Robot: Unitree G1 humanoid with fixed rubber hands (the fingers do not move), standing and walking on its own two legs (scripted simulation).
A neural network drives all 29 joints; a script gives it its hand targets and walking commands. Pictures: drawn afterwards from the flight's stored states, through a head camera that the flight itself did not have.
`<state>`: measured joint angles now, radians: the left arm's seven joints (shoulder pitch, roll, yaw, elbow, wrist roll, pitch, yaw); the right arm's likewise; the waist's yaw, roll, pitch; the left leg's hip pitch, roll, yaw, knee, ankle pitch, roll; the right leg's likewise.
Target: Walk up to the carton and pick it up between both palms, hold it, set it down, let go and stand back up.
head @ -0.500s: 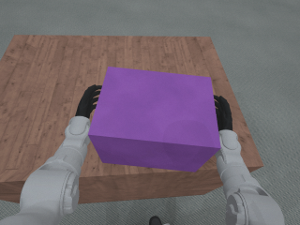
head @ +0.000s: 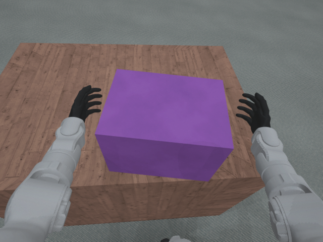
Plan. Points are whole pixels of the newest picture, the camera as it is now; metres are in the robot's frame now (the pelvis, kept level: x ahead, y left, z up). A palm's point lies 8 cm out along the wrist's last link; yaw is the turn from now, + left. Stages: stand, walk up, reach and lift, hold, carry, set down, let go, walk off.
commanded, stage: set down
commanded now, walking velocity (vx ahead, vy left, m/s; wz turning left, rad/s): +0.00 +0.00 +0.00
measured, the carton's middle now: (164, 127) +0.43 -0.08 +0.00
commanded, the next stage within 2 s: none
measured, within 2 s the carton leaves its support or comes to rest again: neither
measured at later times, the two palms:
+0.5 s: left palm (64, 113) +0.43 +0.16 +0.10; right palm (268, 123) +0.34 -0.31 +0.10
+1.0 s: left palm (56, 136) +0.38 +0.18 +0.08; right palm (263, 140) +0.30 -0.29 +0.08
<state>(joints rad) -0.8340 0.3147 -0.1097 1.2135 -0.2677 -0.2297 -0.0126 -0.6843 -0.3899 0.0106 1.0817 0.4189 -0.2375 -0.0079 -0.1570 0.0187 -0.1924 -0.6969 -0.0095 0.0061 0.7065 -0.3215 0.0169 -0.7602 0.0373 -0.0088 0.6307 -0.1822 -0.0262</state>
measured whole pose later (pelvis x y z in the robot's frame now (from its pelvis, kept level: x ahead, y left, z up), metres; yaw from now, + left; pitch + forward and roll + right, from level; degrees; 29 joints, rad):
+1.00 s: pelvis +0.00 +0.00 +0.02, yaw +1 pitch +4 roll +0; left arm -0.49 0.37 -0.12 0.81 -0.32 -0.04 -0.06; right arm -0.32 -0.33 -0.05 0.63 0.37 -0.04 -0.05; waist -0.12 0.00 -0.05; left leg -0.32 -0.02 -0.03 0.51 -0.26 0.01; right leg -0.38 0.03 -0.02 0.45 -0.13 -0.03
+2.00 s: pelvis +0.03 +0.01 +0.03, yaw -1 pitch -4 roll -1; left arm 0.06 0.32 -0.10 0.48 -0.25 -0.19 -0.06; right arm 0.16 -0.32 -0.07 0.43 0.33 -0.22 -0.02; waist -0.08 0.02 0.01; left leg -0.09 -0.01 -0.01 0.45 -0.30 0.03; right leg -0.16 0.05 0.02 0.38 -0.16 -0.01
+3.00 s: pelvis +0.00 +0.01 +0.03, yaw -1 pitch -11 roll +0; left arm 0.24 0.15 -0.04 0.38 -0.03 0.09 0.09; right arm 0.24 -0.18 -0.08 0.46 0.05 -0.08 0.06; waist 0.01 -0.02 0.17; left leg 0.04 -0.02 0.02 0.41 -0.26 0.03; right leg -0.05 0.03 0.03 0.38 -0.14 -0.01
